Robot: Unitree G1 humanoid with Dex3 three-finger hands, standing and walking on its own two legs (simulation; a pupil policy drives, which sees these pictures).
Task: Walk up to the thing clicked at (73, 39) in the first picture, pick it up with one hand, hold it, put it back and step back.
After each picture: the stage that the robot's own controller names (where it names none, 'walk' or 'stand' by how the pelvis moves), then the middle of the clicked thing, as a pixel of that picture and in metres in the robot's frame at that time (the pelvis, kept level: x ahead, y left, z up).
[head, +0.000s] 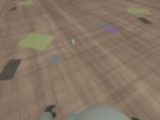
stand; (73, 41) +1.64 +0.50 -0.72
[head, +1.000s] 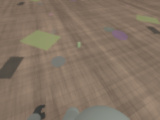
walk; (79, 44) +1.55 +0.25 -0.70
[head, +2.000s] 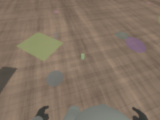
walk; (82, 56) +1.05 +0.17 -0.71
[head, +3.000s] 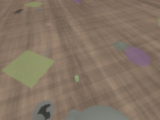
walk; (76, 78) +0.63 +0.22 -0.70
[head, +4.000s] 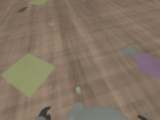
stand; (78, 90) +0.40 +0.21 -0.70
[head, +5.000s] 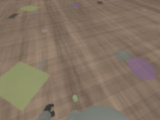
stand; (75, 98) +0.34 +0.21 -0.72
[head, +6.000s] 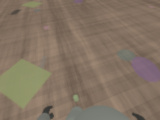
stand; (76, 98) +0.31 +0.20 -0.71
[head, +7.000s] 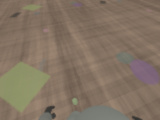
stand; (75, 101) +0.30 +0.21 -0.73
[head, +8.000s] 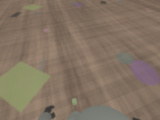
stand; (74, 101) +0.29 +0.21 -0.73
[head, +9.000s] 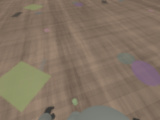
stand; (74, 101) +0.29 +0.21 -0.73
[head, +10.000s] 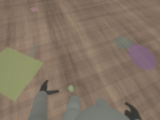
go down; (71, 88) +0.32 +0.22 -0.65
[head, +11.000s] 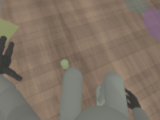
go down; (65, 64) +0.38 +0.24 -0.29
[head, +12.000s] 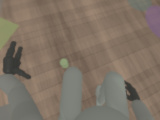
close in; (64, 63) +0.38 +0.24 -0.29
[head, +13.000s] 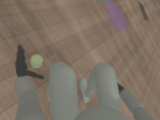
close in; (36, 61) +0.36 +0.27 -0.21
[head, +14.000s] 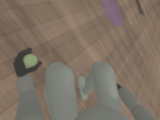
close; (31, 61) +0.36 +0.28 -0.21
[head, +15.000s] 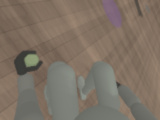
lift; (31, 61) +0.35 +0.28 -0.22
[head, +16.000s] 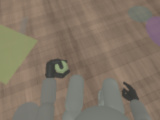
lift; (62, 69) +0.31 +0.21 -0.03
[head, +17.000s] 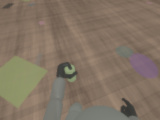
hold; (70, 73) +0.32 +0.16 +0.00
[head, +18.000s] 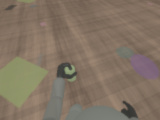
hold; (70, 73) +0.32 +0.17 +0.00
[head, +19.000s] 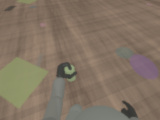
hold; (70, 73) +0.33 +0.17 +0.00
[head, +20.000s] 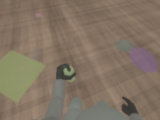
crouch; (69, 74) +0.33 +0.17 -0.04
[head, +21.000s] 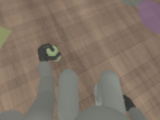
lower; (54, 54) +0.43 +0.25 -0.10
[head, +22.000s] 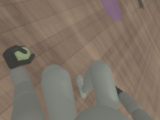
lower; (24, 56) +0.39 +0.30 -0.22
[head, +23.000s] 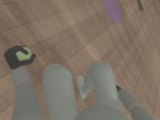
lower; (25, 56) +0.39 +0.30 -0.22
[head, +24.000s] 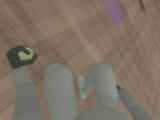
lower; (26, 56) +0.38 +0.30 -0.22
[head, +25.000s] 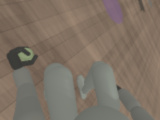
lower; (27, 56) +0.38 +0.30 -0.22
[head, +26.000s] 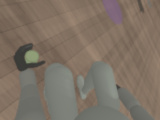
open; (31, 58) +0.37 +0.27 -0.22
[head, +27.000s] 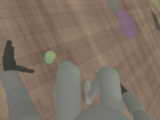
stand; (49, 57) +0.38 +0.25 -0.23
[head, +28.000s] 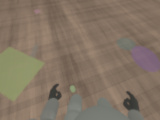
stand; (72, 88) +0.34 +0.20 -0.60
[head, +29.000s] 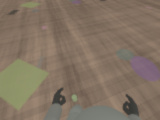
stand; (74, 98) +0.33 +0.20 -0.67
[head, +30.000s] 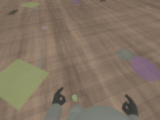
stand; (74, 98) +0.33 +0.20 -0.67
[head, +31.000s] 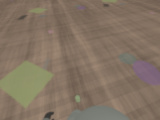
stand; (77, 98) +0.36 +0.19 -0.72
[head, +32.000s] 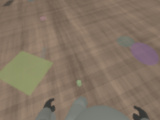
walk; (79, 83) +0.44 +0.19 -0.70
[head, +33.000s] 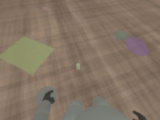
walk; (78, 66) +0.72 +0.18 -0.70
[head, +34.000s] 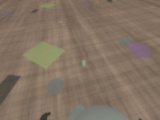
stand; (83, 63) +0.99 +0.23 -0.71
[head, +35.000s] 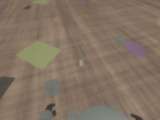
stand; (81, 63) +0.97 +0.21 -0.73
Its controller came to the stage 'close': yes
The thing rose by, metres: 0.71
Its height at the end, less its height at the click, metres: +0.00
